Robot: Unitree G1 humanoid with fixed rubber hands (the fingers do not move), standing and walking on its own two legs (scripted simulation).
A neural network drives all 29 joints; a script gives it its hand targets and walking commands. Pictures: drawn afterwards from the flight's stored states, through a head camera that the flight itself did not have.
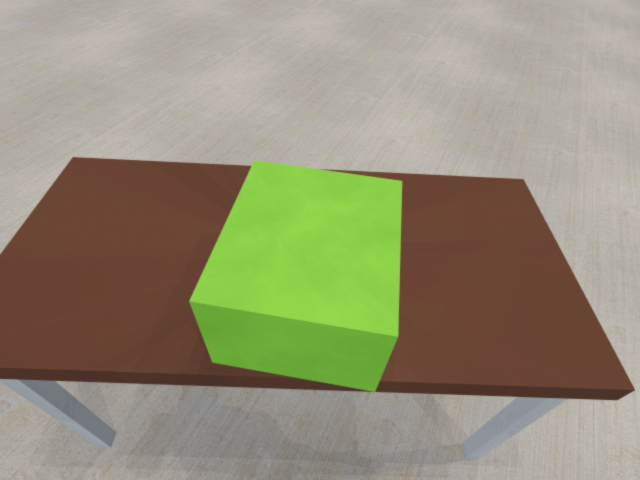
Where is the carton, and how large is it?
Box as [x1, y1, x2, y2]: [189, 160, 401, 391]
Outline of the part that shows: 254,160 189,300 212,362 374,391 397,338 401,181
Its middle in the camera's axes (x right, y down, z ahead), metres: -0.02 +0.06 +0.65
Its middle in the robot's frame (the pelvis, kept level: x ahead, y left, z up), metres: +0.45 +0.01 -0.05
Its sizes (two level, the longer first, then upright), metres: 0.304 0.268 0.185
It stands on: a table, 0.62 m high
